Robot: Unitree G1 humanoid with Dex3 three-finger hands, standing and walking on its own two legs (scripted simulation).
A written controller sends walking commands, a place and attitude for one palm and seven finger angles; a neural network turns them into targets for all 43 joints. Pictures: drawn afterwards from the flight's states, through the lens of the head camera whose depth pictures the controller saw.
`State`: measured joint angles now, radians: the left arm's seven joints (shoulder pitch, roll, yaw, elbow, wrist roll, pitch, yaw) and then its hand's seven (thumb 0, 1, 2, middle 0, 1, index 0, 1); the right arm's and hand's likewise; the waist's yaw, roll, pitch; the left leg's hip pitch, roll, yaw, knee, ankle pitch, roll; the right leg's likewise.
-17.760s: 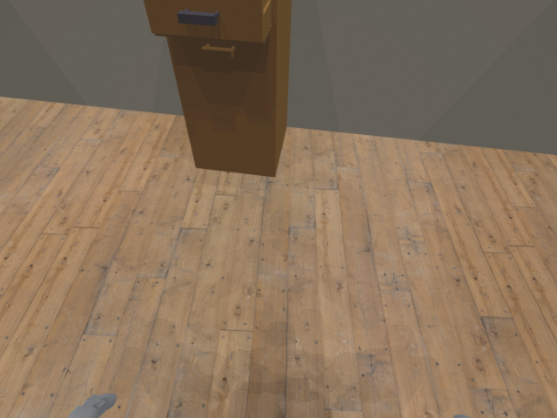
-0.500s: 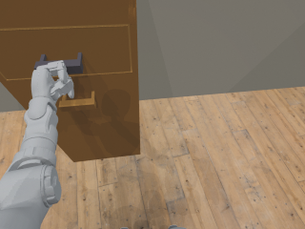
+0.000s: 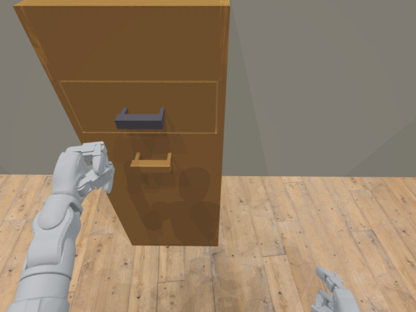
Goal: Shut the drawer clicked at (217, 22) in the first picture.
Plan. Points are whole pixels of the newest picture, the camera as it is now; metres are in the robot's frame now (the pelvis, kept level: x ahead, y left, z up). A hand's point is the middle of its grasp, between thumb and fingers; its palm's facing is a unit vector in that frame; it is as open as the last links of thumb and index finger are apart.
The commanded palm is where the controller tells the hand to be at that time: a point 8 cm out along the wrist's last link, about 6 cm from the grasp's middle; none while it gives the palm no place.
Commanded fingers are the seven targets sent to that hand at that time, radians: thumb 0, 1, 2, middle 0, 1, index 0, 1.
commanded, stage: draw the hand back to the body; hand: left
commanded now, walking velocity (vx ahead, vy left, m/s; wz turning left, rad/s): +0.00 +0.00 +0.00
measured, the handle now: (141, 116) +0.56 +0.21 +0.08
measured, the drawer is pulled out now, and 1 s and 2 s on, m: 0.00 0.00 0.00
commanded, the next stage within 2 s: step back with the hand held close in 0.84 s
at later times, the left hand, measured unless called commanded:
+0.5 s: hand (68, 219) +0.22 +0.22 +0.15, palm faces +0.32 -0.89 -0.32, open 3.3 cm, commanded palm +0.16 +0.27 +0.18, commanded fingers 0.00 0.90 0.90 -1.40 -1.60 -1.40 -1.60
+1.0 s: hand (54, 233) +0.19 +0.22 +0.17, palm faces +0.39 -0.84 -0.37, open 3.3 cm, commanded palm +0.13 +0.27 +0.19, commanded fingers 0.00 0.90 0.90 -1.40 -1.60 -1.40 -1.60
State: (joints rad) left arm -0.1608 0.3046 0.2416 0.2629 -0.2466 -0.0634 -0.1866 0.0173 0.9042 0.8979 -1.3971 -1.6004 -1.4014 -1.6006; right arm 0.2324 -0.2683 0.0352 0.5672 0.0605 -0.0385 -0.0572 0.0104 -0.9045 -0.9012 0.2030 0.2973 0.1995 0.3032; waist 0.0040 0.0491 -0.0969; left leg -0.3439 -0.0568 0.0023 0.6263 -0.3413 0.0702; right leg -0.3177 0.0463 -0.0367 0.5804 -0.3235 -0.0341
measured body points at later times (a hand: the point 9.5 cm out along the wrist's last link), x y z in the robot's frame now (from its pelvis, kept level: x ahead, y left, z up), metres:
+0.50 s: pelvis -0.01 -0.01 +0.02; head -0.03 -0.03 +0.47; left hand +0.19 +0.27 +0.17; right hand +0.16 -0.23 -0.08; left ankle -0.01 +0.07 -0.73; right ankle -0.02 -0.10 -0.73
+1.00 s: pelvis +0.00 -0.01 +0.02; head -0.02 -0.04 +0.46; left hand +0.16 +0.26 +0.19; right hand +0.20 -0.23 -0.07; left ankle -0.01 +0.07 -0.73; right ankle -0.02 -0.10 -0.73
